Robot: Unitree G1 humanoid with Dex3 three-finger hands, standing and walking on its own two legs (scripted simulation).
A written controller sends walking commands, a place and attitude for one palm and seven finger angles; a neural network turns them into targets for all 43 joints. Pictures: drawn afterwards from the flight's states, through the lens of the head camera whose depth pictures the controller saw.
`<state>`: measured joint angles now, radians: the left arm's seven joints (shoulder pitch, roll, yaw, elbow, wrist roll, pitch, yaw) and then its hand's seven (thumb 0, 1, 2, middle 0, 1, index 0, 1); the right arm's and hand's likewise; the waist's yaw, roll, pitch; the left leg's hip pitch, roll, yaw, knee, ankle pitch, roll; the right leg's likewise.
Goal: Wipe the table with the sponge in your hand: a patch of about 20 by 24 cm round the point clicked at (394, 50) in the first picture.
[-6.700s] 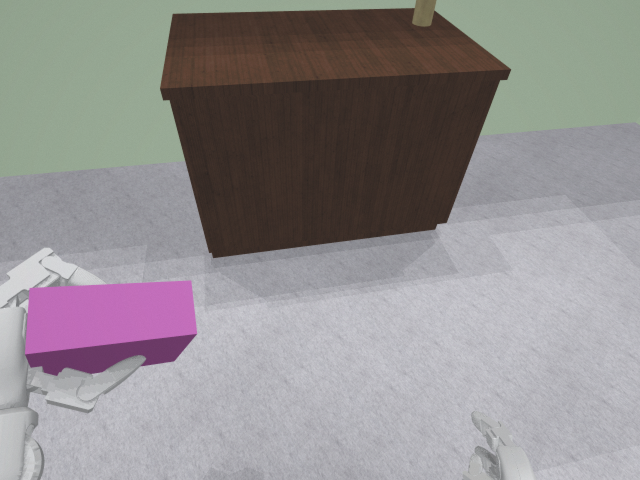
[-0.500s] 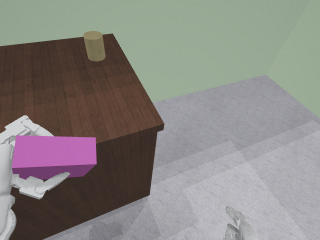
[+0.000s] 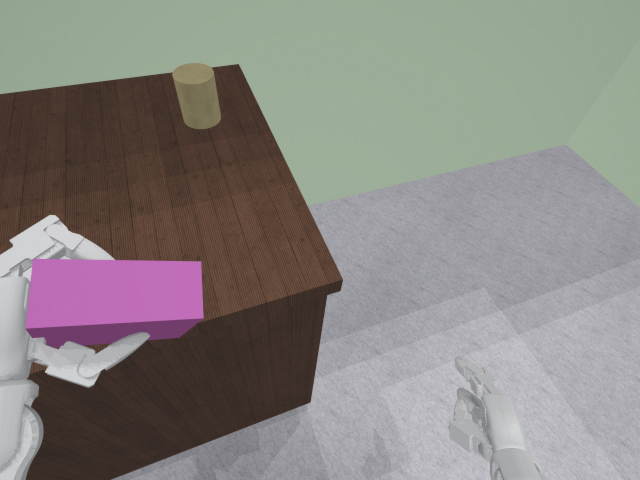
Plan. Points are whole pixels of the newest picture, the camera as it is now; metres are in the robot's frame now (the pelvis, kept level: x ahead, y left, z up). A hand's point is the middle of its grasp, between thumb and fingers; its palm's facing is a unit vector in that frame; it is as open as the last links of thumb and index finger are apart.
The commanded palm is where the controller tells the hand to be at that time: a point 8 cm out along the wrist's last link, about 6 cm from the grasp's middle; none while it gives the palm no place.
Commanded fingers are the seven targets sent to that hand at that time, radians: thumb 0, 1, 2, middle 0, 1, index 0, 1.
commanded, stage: come to a stop and stand still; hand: left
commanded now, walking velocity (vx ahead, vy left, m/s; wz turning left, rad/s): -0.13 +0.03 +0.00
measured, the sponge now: (144, 304) +0.25 +0.20 +0.13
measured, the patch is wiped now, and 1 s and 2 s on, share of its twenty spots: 0.00 0.00 0.00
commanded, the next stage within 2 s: look again from close up in 1.30 s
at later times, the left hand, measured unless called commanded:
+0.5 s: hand (99, 358) +0.19 +0.21 +0.16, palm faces +0.39 -0.86 -0.32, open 9.6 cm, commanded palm +0.13 +0.25 +0.17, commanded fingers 0.00 0.10 1.30 -1.20 -1.60 -1.20 -1.60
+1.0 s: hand (64, 361) +0.18 +0.24 +0.15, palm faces +0.38 -0.86 -0.34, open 9.6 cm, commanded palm +0.13 +0.27 +0.17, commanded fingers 0.00 0.10 1.30 -1.20 -1.60 -1.20 -1.60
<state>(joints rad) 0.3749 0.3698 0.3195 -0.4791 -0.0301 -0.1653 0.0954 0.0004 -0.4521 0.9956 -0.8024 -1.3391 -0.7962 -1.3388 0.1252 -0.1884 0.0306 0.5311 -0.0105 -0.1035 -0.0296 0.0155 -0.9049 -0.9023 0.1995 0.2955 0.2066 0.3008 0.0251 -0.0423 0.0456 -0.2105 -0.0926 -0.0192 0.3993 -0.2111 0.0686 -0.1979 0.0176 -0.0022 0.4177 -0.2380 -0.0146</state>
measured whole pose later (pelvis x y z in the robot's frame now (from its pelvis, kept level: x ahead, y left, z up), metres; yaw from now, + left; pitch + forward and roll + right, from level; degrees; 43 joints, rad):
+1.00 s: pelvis -0.03 -0.01 +0.00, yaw +0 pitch +0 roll -1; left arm 0.44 0.35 0.30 -0.41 -0.04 -0.16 0.11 0.00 -0.45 1.00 -0.80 -1.34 -0.80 -1.34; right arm 0.23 -0.20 0.04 0.60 0.00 -0.09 -0.06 0.02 -0.90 -0.90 0.20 0.30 0.21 0.30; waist 0.02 -0.01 -0.02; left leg -0.21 -0.06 -0.03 0.38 -0.17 0.06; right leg -0.16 0.04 -0.02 0.32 -0.16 -0.02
